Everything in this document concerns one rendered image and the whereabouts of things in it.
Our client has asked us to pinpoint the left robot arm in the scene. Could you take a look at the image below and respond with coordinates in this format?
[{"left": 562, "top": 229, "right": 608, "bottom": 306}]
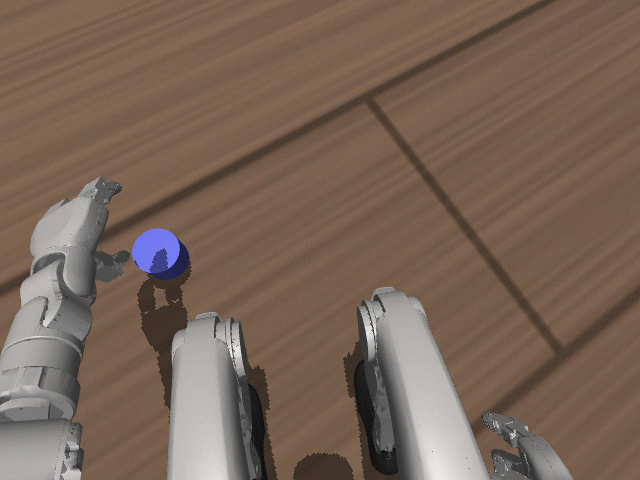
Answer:
[{"left": 0, "top": 246, "right": 97, "bottom": 480}]

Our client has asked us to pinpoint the right robot hand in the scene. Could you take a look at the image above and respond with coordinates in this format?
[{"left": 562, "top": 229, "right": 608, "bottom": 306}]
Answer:
[{"left": 482, "top": 412, "right": 574, "bottom": 480}]

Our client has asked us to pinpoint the left robot hand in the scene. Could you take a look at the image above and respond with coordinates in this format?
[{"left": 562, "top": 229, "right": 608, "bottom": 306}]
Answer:
[{"left": 30, "top": 176, "right": 130, "bottom": 283}]

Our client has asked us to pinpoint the tin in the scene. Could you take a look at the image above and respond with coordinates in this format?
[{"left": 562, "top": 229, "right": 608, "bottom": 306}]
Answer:
[{"left": 132, "top": 228, "right": 189, "bottom": 280}]

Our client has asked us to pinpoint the left robot foot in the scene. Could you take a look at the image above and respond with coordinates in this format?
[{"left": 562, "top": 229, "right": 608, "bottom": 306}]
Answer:
[{"left": 248, "top": 384, "right": 268, "bottom": 480}]

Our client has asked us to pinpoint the right robot foot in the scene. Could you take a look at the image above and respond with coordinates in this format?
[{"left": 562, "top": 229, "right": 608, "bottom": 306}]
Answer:
[{"left": 354, "top": 360, "right": 398, "bottom": 475}]

